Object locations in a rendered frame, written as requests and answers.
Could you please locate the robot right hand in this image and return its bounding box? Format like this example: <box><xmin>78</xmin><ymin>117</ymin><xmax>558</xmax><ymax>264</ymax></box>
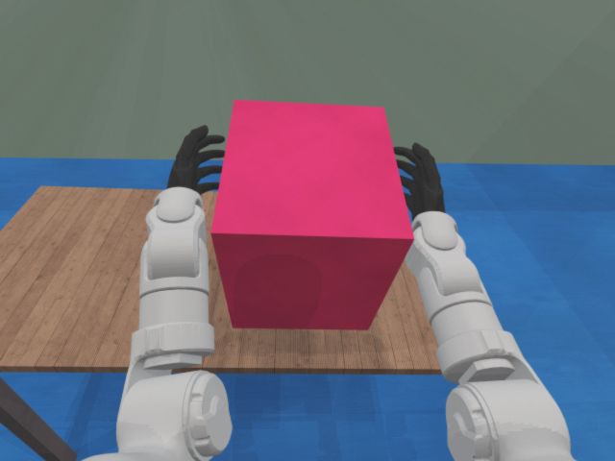
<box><xmin>393</xmin><ymin>142</ymin><xmax>446</xmax><ymax>222</ymax></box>

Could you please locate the left robot forearm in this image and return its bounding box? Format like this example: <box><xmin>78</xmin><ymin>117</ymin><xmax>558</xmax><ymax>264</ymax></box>
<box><xmin>116</xmin><ymin>187</ymin><xmax>214</xmax><ymax>446</ymax></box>

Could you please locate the right robot forearm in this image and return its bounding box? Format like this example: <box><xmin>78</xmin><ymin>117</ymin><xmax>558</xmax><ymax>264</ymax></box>
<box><xmin>406</xmin><ymin>211</ymin><xmax>571</xmax><ymax>451</ymax></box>

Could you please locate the robot left upper arm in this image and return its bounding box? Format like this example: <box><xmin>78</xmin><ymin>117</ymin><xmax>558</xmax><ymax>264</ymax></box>
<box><xmin>82</xmin><ymin>370</ymin><xmax>233</xmax><ymax>461</ymax></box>

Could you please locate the carton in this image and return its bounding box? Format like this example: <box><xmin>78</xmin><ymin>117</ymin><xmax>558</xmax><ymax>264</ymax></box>
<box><xmin>210</xmin><ymin>100</ymin><xmax>414</xmax><ymax>330</ymax></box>

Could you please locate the robot left hand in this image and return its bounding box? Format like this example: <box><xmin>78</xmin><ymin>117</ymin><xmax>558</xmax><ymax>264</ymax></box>
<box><xmin>166</xmin><ymin>125</ymin><xmax>225</xmax><ymax>196</ymax></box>

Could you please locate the table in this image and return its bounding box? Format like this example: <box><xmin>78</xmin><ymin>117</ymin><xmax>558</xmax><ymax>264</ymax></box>
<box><xmin>0</xmin><ymin>186</ymin><xmax>442</xmax><ymax>461</ymax></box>

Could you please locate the robot right upper arm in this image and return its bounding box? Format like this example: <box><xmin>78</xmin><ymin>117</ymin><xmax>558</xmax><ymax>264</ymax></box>
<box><xmin>446</xmin><ymin>379</ymin><xmax>577</xmax><ymax>461</ymax></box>

